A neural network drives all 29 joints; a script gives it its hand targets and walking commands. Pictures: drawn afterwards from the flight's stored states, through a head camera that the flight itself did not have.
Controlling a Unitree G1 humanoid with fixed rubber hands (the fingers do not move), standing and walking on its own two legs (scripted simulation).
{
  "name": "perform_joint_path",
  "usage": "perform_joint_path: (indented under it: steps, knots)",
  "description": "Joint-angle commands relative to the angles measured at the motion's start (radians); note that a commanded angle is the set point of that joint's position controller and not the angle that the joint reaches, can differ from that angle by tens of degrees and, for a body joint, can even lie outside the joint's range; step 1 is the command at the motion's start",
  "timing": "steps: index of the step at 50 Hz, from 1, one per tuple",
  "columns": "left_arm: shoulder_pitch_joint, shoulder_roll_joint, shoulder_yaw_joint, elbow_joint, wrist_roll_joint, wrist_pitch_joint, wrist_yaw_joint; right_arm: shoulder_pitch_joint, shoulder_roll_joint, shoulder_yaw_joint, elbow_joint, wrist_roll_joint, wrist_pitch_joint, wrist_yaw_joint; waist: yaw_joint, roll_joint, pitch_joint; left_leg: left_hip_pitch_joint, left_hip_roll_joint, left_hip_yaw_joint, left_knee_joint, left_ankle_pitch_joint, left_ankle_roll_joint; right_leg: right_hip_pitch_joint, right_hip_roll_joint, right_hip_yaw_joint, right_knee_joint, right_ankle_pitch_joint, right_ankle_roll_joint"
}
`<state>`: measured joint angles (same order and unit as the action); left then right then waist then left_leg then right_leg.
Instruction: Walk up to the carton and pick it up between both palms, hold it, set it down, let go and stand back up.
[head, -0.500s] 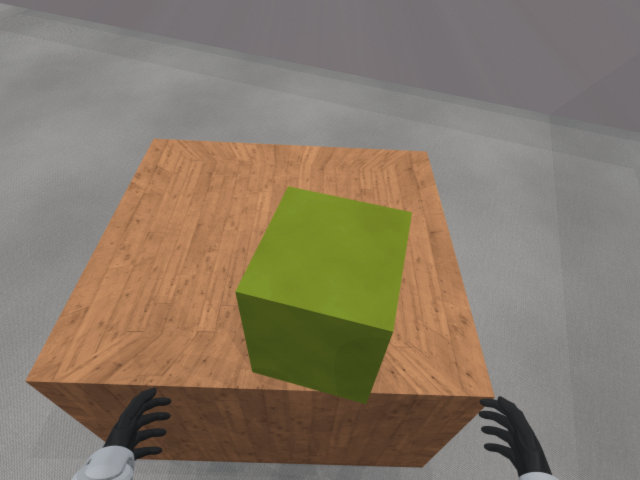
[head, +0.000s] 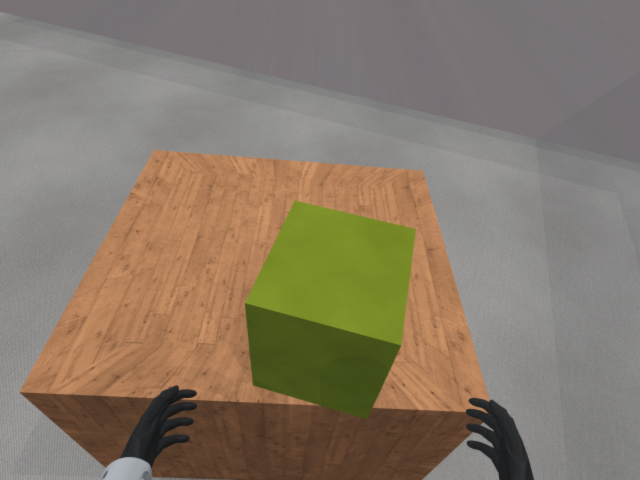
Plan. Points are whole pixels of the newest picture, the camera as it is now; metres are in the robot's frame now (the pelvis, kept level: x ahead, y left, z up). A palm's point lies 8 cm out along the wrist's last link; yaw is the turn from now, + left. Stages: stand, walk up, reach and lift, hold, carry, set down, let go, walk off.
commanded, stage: reach and lift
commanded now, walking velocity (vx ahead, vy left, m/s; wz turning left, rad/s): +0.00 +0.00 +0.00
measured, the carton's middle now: (331, 310) +0.42 +0.01 -0.10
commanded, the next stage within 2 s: none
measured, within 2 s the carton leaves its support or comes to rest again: neither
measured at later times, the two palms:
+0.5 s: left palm (148, 419) +0.20 +0.23 -0.05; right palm (484, 458) +0.19 -0.19 -0.05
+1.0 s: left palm (173, 371) +0.25 +0.22 -0.03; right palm (488, 426) +0.22 -0.20 -0.03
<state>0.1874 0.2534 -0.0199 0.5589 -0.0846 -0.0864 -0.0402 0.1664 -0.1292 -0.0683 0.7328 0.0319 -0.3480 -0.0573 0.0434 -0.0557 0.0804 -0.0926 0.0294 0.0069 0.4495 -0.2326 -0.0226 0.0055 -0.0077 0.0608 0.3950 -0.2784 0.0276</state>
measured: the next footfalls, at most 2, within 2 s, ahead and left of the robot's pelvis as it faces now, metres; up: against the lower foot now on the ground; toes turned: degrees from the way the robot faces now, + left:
none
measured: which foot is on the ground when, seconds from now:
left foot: down 0.00-1.00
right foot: down 0.00-1.00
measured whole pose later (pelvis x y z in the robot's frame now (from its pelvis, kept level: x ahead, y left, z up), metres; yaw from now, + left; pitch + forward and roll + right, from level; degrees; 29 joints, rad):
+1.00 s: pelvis +0.00 +0.01 -0.01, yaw +0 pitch -3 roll -1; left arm -0.06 0.27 -0.09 0.74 -0.21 -0.38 -0.06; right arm 0.00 -0.08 -0.01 0.79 0.18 -0.52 -0.12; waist -0.02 -0.01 0.06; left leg -0.23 0.04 0.00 0.58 -0.29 -0.02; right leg -0.11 0.00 0.05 0.49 -0.32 0.03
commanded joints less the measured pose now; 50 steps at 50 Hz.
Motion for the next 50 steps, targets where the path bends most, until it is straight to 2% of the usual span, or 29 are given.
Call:
perform_joint_path:
  steps: [1, 15, 19, 27, 34, 37, 39, 41, 44, 50]
  knots:
    - [-0.091, 0.096, 0.004, -0.161, -0.012, -0.100, -0.002, -0.061, -0.099, -0.036, -0.086, 0.024, -0.073, -0.014, -0.026, 0.146, -0.031, 0.116, -0.041, 0.073, -0.047, 0.257, -0.082, -0.198, 0.031, -0.072, -0.117, 0.083, -0.058]
    - [-0.106, 0.112, -0.027, -0.074, -0.088, -0.284, -0.037, -0.100, -0.070, 0.013, -0.088, 0.087, -0.209, -0.028, -0.022, 0.079, -0.060, 0.095, -0.031, 0.055, 0.012, 0.316, -0.071, -0.209, 0.039, -0.072, -0.063, 0.163, -0.049]
    - [-0.129, 0.118, -0.022, -0.048, -0.100, -0.326, -0.043, -0.111, -0.051, 0.038, -0.080, 0.108, -0.246, -0.033, -0.019, 0.076, -0.088, 0.083, -0.030, 0.055, 0.034, 0.331, -0.070, -0.211, 0.043, -0.071, -0.048, 0.179, -0.047]
    - [-0.203, 0.115, -0.022, -0.036, -0.105, -0.374, -0.050, -0.147, -0.010, 0.053, -0.034, 0.132, -0.304, -0.048, -0.044, 0.113, -0.113, 0.079, -0.019, 0.055, 0.060, 0.327, -0.070, -0.241, 0.041, -0.079, -0.030, 0.178, -0.053]
    - [-0.289, 0.128, -0.027, -0.027, -0.103, -0.359, -0.042, -0.207, -0.007, 0.036, -0.033, 0.133, -0.289, -0.060, -0.055, 0.147, -0.140, 0.058, -0.016, 0.049, 0.057, 0.273, -0.068, -0.258, 0.036, -0.077, -0.023, 0.142, -0.053]
    - [-0.331, 0.129, -0.036, -0.029, -0.113, -0.353, -0.030, -0.244, -0.014, 0.025, -0.050, 0.131, -0.269, -0.061, -0.063, 0.141, -0.154, 0.046, -0.016, 0.044, 0.052, 0.249, -0.065, -0.259, 0.034, -0.078, -0.015, 0.132, -0.050]
    - [-0.346, 0.128, -0.043, -0.017, -0.121, -0.350, -0.024, -0.258, -0.011, 0.028, -0.067, 0.136, -0.258, -0.060, -0.057, 0.145, -0.176, 0.038, -0.013, 0.044, 0.051, 0.257, -0.067, -0.253, 0.033, -0.074, -0.010, 0.138, -0.053]
    - [-0.372, 0.131, -0.048, -0.011, -0.128, -0.344, -0.022, -0.267, -0.016, 0.028, -0.067, 0.138, -0.242, -0.060, -0.069, 0.141, -0.185, 0.044, -0.012, 0.035, 0.053, 0.270, -0.066, -0.254, 0.034, -0.072, -0.007, 0.155, -0.053]
    - [-0.407, 0.131, -0.036, 0.034, -0.126, -0.331, -0.022, -0.300, -0.023, 0.033, -0.065, 0.146, -0.219, -0.063, -0.066, 0.139, -0.191, 0.047, -0.010, 0.031, 0.048, 0.272, -0.065, -0.248, 0.034, -0.069, -0.009, 0.162, -0.055]
    - [-0.493, 0.151, -0.011, 0.052, -0.136, -0.304, -0.026, -0.358, -0.050, 0.048, -0.085, 0.166, -0.180, -0.072, -0.069, 0.122, -0.242, 0.066, -0.015, 0.027, 0.045, 0.312, -0.064, -0.238, 0.035, -0.068, -0.006, 0.216, -0.049]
